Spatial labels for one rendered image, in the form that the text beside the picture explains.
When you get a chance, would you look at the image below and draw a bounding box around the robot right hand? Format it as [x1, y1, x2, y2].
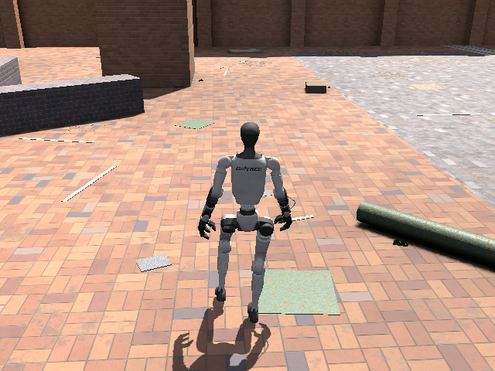
[274, 215, 292, 231]

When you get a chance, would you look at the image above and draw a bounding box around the robot left forearm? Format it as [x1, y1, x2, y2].
[200, 186, 218, 222]

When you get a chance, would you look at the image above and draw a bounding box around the right robot upper arm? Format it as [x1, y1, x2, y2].
[265, 156, 285, 199]

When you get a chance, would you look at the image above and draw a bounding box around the robot head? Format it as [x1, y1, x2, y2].
[236, 122, 262, 159]

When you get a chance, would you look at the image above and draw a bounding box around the right robot foot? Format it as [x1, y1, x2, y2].
[247, 302, 258, 323]

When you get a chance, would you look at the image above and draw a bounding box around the left robot upper arm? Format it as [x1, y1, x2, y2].
[211, 155, 233, 199]

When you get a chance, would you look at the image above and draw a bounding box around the robot left hand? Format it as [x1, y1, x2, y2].
[198, 218, 216, 240]

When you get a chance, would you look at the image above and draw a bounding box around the robot right forearm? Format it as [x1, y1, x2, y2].
[277, 187, 291, 217]

